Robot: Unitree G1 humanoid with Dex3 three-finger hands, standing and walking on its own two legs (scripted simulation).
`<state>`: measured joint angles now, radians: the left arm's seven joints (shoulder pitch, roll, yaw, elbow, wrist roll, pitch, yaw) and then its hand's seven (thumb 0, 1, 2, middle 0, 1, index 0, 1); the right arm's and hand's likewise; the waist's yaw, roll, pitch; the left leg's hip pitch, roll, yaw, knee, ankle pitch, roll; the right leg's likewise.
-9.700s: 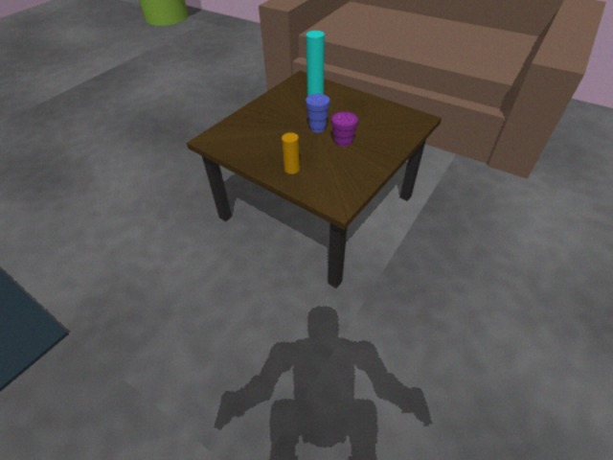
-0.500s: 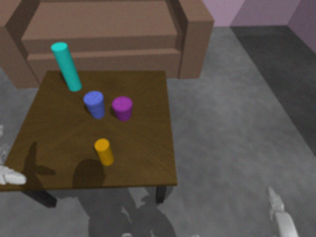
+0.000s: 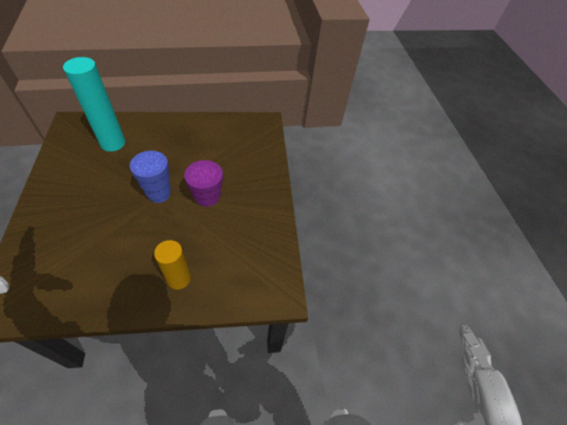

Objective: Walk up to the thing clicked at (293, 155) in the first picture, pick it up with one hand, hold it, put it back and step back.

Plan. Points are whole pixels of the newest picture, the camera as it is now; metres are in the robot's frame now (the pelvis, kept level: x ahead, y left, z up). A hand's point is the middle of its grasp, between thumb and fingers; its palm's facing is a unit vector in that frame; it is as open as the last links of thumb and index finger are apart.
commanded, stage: go down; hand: left
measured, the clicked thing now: (173, 266) +0.47 +0.21 -0.24
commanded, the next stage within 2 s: approach in 0.14 s
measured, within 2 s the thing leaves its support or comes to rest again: neither
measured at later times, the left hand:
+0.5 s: hand out of the picture +0.39 +0.38 +0.04, palm faces +0.21 -0.98 +0.00, open 17.5 cm
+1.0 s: hand (125, 282) +0.42 +0.29 -0.19, palm faces +0.14 -0.99 +0.05, open 17.6 cm
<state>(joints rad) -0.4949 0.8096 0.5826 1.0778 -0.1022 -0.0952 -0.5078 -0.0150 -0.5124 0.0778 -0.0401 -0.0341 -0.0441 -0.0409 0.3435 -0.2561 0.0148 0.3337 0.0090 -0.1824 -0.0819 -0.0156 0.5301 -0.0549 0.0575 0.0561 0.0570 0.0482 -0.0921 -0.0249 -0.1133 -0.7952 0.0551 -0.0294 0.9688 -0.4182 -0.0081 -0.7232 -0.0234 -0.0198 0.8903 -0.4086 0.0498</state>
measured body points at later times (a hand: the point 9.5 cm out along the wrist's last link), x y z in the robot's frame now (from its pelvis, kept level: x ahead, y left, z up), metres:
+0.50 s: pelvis +0.00 +0.00 -0.02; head +0.10 +0.05 +0.42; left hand +0.37 +0.43 +0.04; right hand +0.17 -0.25 -0.05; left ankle +0.03 +0.12 -0.68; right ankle +0.01 -0.16 -0.68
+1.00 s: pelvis -0.04 +0.00 -0.14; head +0.15 +0.08 +0.26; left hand +0.41 +0.34 -0.19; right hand +0.14 -0.27 -0.07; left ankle +0.03 +0.12 -0.68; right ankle +0.01 -0.16 -0.68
